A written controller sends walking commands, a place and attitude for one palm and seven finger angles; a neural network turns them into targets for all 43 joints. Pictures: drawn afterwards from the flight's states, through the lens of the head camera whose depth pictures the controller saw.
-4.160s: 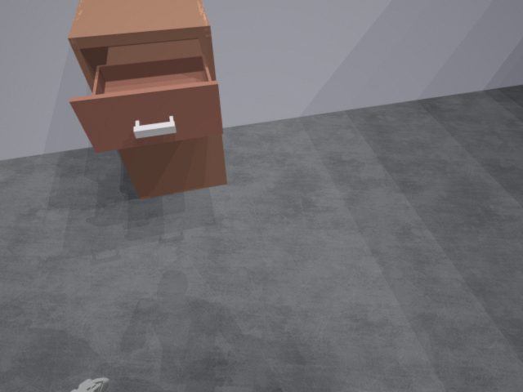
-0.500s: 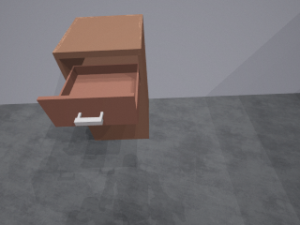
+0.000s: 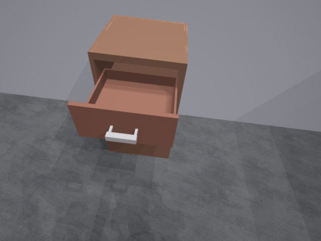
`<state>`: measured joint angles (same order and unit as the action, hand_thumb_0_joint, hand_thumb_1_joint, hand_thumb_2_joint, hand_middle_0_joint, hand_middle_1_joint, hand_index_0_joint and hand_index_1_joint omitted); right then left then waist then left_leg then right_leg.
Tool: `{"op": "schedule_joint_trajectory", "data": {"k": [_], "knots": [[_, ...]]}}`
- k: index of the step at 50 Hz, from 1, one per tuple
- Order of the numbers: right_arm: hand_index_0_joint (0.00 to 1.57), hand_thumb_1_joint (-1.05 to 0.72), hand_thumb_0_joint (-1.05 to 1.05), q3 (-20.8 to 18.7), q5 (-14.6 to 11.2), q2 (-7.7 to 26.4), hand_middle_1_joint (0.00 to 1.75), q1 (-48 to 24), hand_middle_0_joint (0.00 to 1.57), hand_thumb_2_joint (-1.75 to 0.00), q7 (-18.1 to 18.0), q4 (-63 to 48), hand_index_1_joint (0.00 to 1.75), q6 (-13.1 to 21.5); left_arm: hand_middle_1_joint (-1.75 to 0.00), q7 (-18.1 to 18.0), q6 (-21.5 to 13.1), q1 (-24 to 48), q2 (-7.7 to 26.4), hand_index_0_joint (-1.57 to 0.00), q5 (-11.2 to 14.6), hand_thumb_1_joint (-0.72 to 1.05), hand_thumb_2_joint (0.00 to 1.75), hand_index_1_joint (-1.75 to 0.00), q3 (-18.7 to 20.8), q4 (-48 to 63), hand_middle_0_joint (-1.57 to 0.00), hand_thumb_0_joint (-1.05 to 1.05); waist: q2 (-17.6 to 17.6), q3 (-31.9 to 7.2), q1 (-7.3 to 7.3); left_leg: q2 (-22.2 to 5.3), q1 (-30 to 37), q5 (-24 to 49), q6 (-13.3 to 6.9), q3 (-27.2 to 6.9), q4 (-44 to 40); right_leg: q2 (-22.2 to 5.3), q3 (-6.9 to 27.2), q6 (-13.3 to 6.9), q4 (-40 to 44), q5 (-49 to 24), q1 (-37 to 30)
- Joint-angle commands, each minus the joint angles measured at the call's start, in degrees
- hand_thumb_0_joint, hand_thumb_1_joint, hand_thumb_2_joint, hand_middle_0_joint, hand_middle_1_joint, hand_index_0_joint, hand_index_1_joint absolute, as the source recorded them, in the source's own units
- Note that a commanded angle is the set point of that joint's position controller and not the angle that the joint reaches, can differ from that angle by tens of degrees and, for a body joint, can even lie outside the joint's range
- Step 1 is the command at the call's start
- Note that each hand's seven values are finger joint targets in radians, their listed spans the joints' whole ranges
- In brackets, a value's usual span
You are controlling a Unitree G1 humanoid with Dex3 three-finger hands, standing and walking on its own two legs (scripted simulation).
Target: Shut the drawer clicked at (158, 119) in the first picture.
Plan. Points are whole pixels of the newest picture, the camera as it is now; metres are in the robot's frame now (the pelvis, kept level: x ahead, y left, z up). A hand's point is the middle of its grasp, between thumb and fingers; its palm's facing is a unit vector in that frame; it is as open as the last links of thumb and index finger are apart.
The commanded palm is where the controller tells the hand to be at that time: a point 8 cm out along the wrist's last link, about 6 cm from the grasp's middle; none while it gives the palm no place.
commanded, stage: take the last steps up to it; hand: left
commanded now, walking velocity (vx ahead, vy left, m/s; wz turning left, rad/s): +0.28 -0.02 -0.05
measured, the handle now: (122, 133) +0.49 +0.18 -0.11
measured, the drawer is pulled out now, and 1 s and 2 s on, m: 0.30 0.30 0.30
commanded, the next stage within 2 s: come to a stop and stand still in 0.34 s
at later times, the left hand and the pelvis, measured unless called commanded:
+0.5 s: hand (123, 192) +0.30 +0.14 -0.18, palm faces -0.03 -0.98 -0.17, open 7.3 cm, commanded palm none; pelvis +0.18 -0.02 -0.02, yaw -2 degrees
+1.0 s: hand (90, 214) +0.22 +0.23 -0.19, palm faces +0.06 -0.97 -0.22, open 7.3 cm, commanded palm none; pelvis +0.18 +0.03 -0.01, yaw -2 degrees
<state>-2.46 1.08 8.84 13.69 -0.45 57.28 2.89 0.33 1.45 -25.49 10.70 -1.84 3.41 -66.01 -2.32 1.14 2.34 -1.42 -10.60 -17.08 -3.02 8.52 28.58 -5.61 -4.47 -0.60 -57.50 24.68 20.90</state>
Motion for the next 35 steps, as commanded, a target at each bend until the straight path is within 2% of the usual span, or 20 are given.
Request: {"op": "schedule_joint_trajectory", "data": {"k": [1, 2, 4, 6, 8, 10, 14, 17, 19, 20, 21, 22, 23, 24, 26, 27, 28, 30, 33, 35], "knots": [[0.2, -0.9, 0.0, -0.57, -0.19, 5.71, 0.3, 8.13, 0.2, -0.9, -1.1, 1.63, 0.3, 1.27, -0.3, 0.48, -2.94, 3.86, 1.03, -0.2, -0.1, 0.9, 0.9, -0.3, 0.22, 5.32, -0.2, 0.0, 6.0, 5.95, -2.5, -13.57, 4.76, 10.17, -4.48, -13.22, -19.95, -1.53, 2.19, 0.4, -7.42, -10.63, 14.92], [0.2, -0.9, 0.0, -0.31, -0.49, 5.27, 0.3, 8.47, 0.2, -0.9, -1.32, 2.2, 0.3, 1.76, -0.3, 0.47, -2.83, 3.49, 0.92, -0.2, 0.17, 0.9, 0.9, -0.3, 0.3, 4.96, -0.2, 0.0, 5.56, 5.09, -1.82, -13.05, 5.98, 17.77, -4.46, -11.22, -19.42, -1.18, 2.01, 0.79, -7.16, -11.88, 14.75], [0.2, -0.9, 0.0, 0.01, -0.61, 5.27, 0.3, 9.91, 0.2, -0.9, -1.49, 3.05, 0.3, 2.16, -0.3, 0.22, -2.27, 3.68, 1.1, -0.2, 0.23, 0.9, 0.9, -0.3, 0.41, 5.24, -0.2, 0.0, 6.99, 4.53, -1.31, -12.79, 7.31, 25.25, -4.38, -9.17, -18.83, -0.72, 2.41, 1.28, -7.03, -13.09, 15.61], [0.2, -0.9, 0.0, 0.17, -0.67, 5.12, 0.3, 10.86, 0.2, -0.9, -1.64, 3.86, 0.3, 2.22, -0.3, 0.17, -1.76, 5.65, 1.37, -0.2, 0.32, 0.9, 0.9, -0.3, 0.64, 6.06, -0.2, 0.0, 8.22, 5.55, -1.15, -12.83, 7.96, 26.96, -4.8, -8.58, -18.82, -0.7, 2.7, 1.57, -6.42, -14.45, 17.75], [0.2, -0.9, 0.0, 0.09, -0.56, 4.98, 0.3, 11.77, 0.2, -0.9, -1.72, 4.58, 0.3, 2.35, -0.3, 0.23, -1.73, 8.5, 1.76, -0.2, 0.42, 0.9, 0.9, -0.3, 0.82, 7.35, -0.2, 0.0, 7.23, 6.16, -1.32, -13.62, 8.75, 27.14, -6.41, -9.11, -19.01, -0.94, 2.98, 1.47, -3.96, -15.34, 19.37], [0.2, -0.9, 0.0, 0.06, -0.3, 4.89, 0.3, 13.65, 0.2, -0.9, -1.89, 5.55, 0.3, 2.38, -0.3, 0.38, -1.76, 12.73, 1.49, -0.2, 0.43, 0.9, 0.9, -0.3, 0.54, 8.9, -0.2, 0.0, 7.17, 7.69, -2.33, -14.14, 11.03, 29.25, -7.23, -9.2, -18.5, -1.01, 1.93, 1.25, 0.42, -15.15, 21.0], [0.2, -0.9, 0.0, 0.19, 0.35, 4.73, 0.3, 18.04, 0.2, -0.9, -2.14, 7.78, 0.3, 2.11, -0.3, 0.29, -2.28, 20.02, 0.37, -0.2, 0.6, 0.9, 0.9, -0.3, -0.03, 11.36, -0.2, 0.0, 5.39, 9.42, -4.77, -14.71, 13.47, 37.56, -6.85, -8.81, -15.85, 0.13, -0.06, -0.22, 9.46, -13.38, 19.4], [0.2, -0.9, 0.0, 0.27, 0.66, 4.68, 0.3, 18.55, 0.2, -0.9, -2.19, 8.63, 0.3, 1.67, -0.3, 0.09, -2.68, 21.17, -0.09, -0.2, 0.68, 0.9, 0.9, -0.3, -0.31, 12.14, -0.2, 0.0, 7.56, 9.03, -4.8, -13.98, 12.79, 46.58, -5.57, -6.54, -11.84, 2.57, -2.35, -2.04, 16.03, -11.43, 13.16], [0.2, -0.9, 0.0, -0.03, 0.41, 5.95, 0.3, 16.96, 0.2, -0.9, -2.3, 8.39, 0.3, 1.41, -0.3, -0.25, -3.11, 15.5, 0.38, -0.2, 0.67, 0.9, 0.9, -0.3, -0.05, 10.67, -0.2, 0.0, 8.04, 5.28, -2.12, -13.82, 12.29, 55.9, -4.67, -5.24, -5.33, 5.17, -3.47, -3.57, 19.63, -11.47, 3.8], [0.2, -0.9, 0.0, -0.21, 0.13, 6.61, 0.3, 16.09, 0.2, -0.9, -2.25, 8.29, 0.3, 1.33, -0.3, -0.39, -3.62, 10.24, 1.27, -0.2, 0.55, 0.9, 0.9, -0.3, 0.21, 9.03, -0.2, 0.0, 7.11, 1.78, 0.11, -12.6, 11.88, 56.18, -3.47, -4.26, 0.54, 6.5, -4.15, -3.98, 23.22, -14.6, -3.2], [0.2, -0.9, 0.0, -0.34, -0.36, 6.83, 0.3, 14.92, 0.2, -0.9, -2.04, 7.85, 0.3, 1.31, -0.3, -0.52, -4.14, 3.75, 2.85, -0.2, 0.36, 0.9, 0.9, -0.3, 0.77, 6.86, -0.2, 0.0, 5.81, -2.04, 2.99, -10.44, 7.71, 50.85, -1.93, -2.58, 8.81, 6.48, -3.83, -4.4, 27.44, -21.02, -13.61], [0.2, -0.9, 0.0, -0.42, -1.01, 5.15, 0.3, 15.87, 0.2, -0.9, -1.52, 7.2, 0.3, 1.33, -0.3, -1.14, -4.85, -2.22, 6.87, -0.2, 0.08, 0.9, 0.9, -0.3, 1.69, 5.2, -0.2, 0.0, -1.51, -8.12, 4.69, -6.42, -3.5, 35.31, 0.06, -1.66, 21.88, -1.87, 6.5, -7.98, 26.57, -37.24, -27.5], [0.2, -0.9, 0.0, -0.32, -1.64, 2.45, 0.3, 18.74, 0.2, -0.9, -1.62, 6.29, 0.3, 1.47, -0.3, -1.6, -5.17, -5.52, 10.85, -0.2, 0.69, 0.9, 0.9, -0.3, 2.61, 4.44, -0.2, 0.0, -9.68, -14.6, 3.46, 2.73, -13.92, -13.15, 2.81, -0.77, 39.58, -18.21, 26.83, -15.7, 30.29, -66.1, -36.76], [0.2, -0.9, 0.0, -0.09, -1.76, 2.87, 0.3, 17.48, 0.2, -0.9, -2.24, 6.54, 0.3, 0.66, -0.3, -2.0, -5.06, -2.58, 10.53, -0.2, 1.65, 0.9, 0.9, -0.3, 1.74, 5.01, -0.2, 0.0, -3.22, -14.11, 2.21, 0.58, -10.86, -17.35, 2.37, -9.27, 43.96, -20.17, 25.07, -18.63, 32.99, -72.19, -29.01], [0.2, -0.9, 0.0, 0.1, -1.58, 0.34, 0.3, 13.42, 0.2, -0.9, -1.98, 6.03, 0.3, -0.9, -0.3, -2.78, -4.46, 7.54, 7.61, -0.2, 1.06, 0.9, 0.9, -0.3, 0.62, 7.27, -0.2, 0.0, -0.37, -5.36, -0.61, -2.15, -10.76, -13.63, 3.17, -10.44, 42.62, -17.1, 18.84, -16.39, 35.74, -63.08, -14.82], [0.2, -0.9, 0.0, -0.04, -1.53, -0.18, 0.3, 12.25, 0.2, -0.9, -2.25, 6.0, 0.3, -1.89, -0.3, -3.32, -3.96, 10.95, 6.26, -0.2, 0.9, 0.9, 0.9, -0.3, 0.23, 8.07, -0.2, 0.0, 2.92, -0.41, -2.16, -3.02, -9.11, -12.78, 3.3, -10.72, 39.84, -15.74, 15.36, -15.25, 36.73, -61.36, -6.55], [0.2, -0.9, 0.0, 0.05, -1.36, -1.35, 0.3, 12.39, 0.2, -0.9, -2.27, 6.03, 0.3, -2.88, -0.3, -3.68, -3.69, 12.74, 5.58, -0.2, 0.62, 0.9, 0.9, -0.3, -0.08, 8.44, -0.2, 0.0, 4.22, 0.5, -3.73, -2.82, -7.06, -12.05, 3.64, -10.65, 36.52, -14.09, 12.21, -13.61, 36.8, -60.65, -1.54], [0.2, -0.9, 0.0, -0.24, -1.24, -1.85, 0.3, 13.0, 0.2, -0.9, -1.9, 6.14, 0.3, -4.71, -0.3, -3.8, -3.17, 13.21, 5.3, -0.2, 0.23, 0.9, 0.9, -0.3, 0.34, 8.74, -0.2, 0.0, 1.83, -0.52, -4.64, -2.01, -6.61, -11.21, 4.6, -8.93, 31.35, -12.12, 8.02, -11.69, 37.42, -55.41, -1.37], [0.2, -0.9, 0.0, -1.0, -0.57, 0.01, 0.3, 9.63, 0.2, -0.9, -1.24, 3.92, 0.3, -5.63, -0.3, -3.71, -2.3, 11.53, 6.78, -0.2, 0.15, 0.9, 0.9, -0.3, 1.18, 9.0, -0.2, 0.0, -2.6, -2.1, -2.84, -0.58, -10.06, -8.96, 5.9, -7.77, 31.29, -11.92, 9.56, -11.98, 36.62, -54.31, -3.98], [0.2, -0.9, 0.0, -1.46, -0.41, 1.72, 0.3, 7.59, 0.2, -0.9, -1.06, 2.59, 0.3, -6.03, -0.3, -3.55, -1.85, 12.2, 7.67, -0.2, 0.13, 0.9, 0.9, -0.3, 1.38, 9.61, -0.2, 0.0, -4.87, -3.86, -2.79, -0.32, -11.52, -8.3, 6.52, -8.27, 31.99, -11.95, 9.54, -11.94, 35.95, -53.74, -6.21]]}}
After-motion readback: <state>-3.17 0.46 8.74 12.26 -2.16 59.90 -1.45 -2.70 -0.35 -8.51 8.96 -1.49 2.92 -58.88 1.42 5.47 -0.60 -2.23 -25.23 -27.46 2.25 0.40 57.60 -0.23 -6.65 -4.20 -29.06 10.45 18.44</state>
